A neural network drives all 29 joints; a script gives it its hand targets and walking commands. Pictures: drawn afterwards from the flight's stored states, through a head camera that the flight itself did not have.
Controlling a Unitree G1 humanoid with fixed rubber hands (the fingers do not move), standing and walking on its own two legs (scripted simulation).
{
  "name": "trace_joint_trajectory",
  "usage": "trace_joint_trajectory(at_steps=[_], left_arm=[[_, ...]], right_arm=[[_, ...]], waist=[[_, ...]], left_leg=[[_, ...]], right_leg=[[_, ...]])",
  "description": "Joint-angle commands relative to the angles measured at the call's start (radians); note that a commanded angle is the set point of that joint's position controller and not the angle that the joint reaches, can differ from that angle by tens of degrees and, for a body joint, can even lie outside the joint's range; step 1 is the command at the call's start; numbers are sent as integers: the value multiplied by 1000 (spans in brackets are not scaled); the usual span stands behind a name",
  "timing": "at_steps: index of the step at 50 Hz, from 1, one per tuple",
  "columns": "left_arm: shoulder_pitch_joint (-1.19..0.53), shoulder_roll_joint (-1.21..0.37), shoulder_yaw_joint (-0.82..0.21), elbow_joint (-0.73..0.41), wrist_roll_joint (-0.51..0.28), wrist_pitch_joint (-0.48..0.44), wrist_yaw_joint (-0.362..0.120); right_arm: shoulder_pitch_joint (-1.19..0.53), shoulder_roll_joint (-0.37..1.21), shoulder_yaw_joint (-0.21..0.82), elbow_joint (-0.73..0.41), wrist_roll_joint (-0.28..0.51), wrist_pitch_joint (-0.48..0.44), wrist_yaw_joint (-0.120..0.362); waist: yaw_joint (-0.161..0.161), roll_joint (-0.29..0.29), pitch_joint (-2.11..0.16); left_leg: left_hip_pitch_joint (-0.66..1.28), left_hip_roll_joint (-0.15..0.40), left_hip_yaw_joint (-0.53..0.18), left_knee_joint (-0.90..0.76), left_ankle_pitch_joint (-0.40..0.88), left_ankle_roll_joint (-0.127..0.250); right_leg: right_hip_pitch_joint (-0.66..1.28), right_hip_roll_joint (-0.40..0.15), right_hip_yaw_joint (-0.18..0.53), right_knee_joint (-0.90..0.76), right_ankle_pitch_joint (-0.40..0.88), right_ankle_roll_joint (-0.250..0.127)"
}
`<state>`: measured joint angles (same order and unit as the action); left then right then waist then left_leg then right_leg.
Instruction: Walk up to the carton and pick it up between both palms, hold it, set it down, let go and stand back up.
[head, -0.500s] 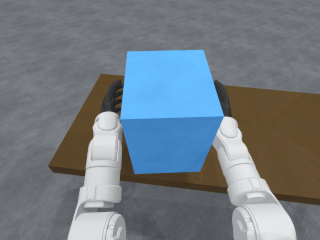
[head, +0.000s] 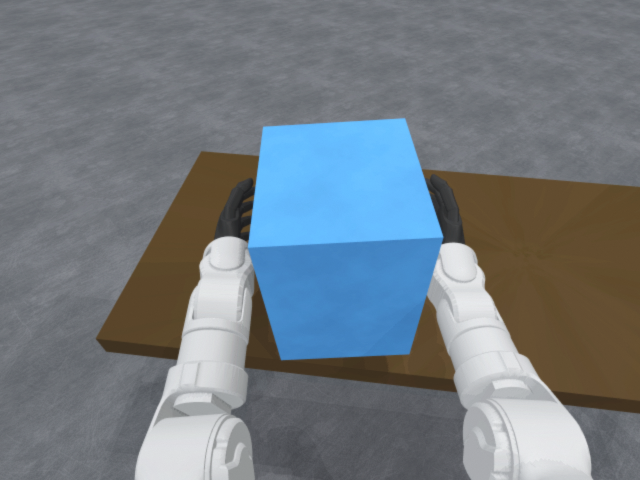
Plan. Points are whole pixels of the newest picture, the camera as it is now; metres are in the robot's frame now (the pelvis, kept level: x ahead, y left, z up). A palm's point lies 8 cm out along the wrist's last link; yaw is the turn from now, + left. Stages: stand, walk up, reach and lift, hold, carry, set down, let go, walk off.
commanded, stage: set down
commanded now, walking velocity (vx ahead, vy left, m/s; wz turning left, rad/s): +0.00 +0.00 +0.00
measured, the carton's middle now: (339, 245) +0.40 -0.06 +0.09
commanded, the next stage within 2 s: none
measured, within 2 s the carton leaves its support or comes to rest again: rests again in 1.12 s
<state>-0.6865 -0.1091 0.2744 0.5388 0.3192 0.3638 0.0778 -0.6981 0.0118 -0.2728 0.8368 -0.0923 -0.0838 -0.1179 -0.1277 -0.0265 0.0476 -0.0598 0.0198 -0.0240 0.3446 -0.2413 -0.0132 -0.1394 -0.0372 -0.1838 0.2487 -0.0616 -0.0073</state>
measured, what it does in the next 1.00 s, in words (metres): stands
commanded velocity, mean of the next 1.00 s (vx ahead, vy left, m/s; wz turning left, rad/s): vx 0.00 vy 0.00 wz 0.00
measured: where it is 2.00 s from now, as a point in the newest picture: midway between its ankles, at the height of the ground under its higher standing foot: outside the picture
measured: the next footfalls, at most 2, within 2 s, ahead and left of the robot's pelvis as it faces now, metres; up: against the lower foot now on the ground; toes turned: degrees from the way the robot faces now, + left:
none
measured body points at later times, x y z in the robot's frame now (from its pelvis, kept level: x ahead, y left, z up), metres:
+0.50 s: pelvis +0.01 +0.00 +0.00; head +0.02 +0.00 +0.45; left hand +0.43 +0.06 +0.09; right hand +0.39 -0.21 +0.09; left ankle -0.03 +0.12 -0.75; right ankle +0.05 -0.12 -0.75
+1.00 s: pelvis +0.01 +0.00 +0.00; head +0.03 +0.00 +0.45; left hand +0.42 +0.06 +0.07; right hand +0.39 -0.21 +0.08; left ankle -0.03 +0.12 -0.75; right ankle +0.05 -0.12 -0.75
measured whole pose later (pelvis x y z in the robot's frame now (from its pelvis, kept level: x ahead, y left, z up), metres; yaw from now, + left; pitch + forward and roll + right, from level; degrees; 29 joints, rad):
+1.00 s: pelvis +0.01 +0.00 +0.00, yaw -2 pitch +3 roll -1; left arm -0.69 -0.14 0.34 0.76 0.32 0.14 0.11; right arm -0.69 0.02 -0.39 0.93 -0.22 -0.17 -0.08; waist -0.12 0.02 0.00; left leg -0.15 0.02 0.00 0.35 -0.25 -0.01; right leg -0.24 -0.03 -0.15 0.26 -0.06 -0.01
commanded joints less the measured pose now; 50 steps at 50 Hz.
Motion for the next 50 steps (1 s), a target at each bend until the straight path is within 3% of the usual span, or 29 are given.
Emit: trace_joint_trajectory(at_steps=[1,20,28,50], left_arm=[[-673,-531,-345,-127,-73,-113,-116],[-724,-525,-263,-2,-61,-203,-75],[-699,-524,-254,4,-50,-238,-72],[-659,-531,-221,91,-18,-327,-77]], right_arm=[[-688,451,265,-180,-22,-61,130],[-675,477,186,-71,-89,-71,165],[-644,501,210,-71,-93,-83,164],[-583,508,151,-24,-173,-136,177]], waist=[[-7,24,-562],[-10,17,-612],[1,8,-630],[1,18,-589]], left_leg=[[-80,-42,23,-45,290,-48],[-127,-34,34,-49,259,-48],[-165,-39,37,-45,290,-38],[-204,-24,44,-58,222,-41]], right_leg=[[422,49,23,84,348,43],[405,46,42,107,404,39],[461,45,59,125,475,39],[407,41,57,114,394,29]])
